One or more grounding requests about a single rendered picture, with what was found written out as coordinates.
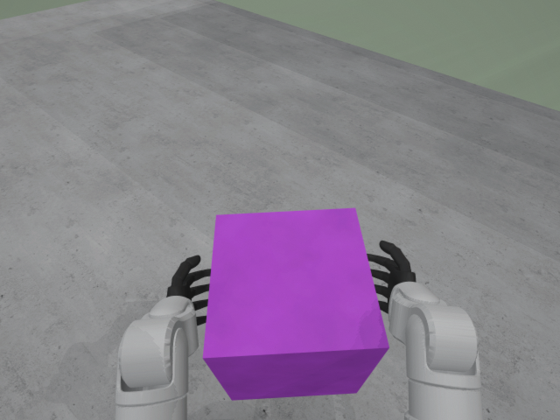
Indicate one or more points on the robot right forearm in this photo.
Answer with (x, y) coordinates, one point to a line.
(442, 355)

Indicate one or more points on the carton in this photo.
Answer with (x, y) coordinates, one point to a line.
(292, 308)

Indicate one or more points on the left robot hand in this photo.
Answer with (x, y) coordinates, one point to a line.
(181, 281)

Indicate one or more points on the robot left forearm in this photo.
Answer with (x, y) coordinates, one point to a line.
(152, 362)

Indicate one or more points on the right robot hand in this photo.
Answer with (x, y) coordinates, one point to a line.
(399, 268)

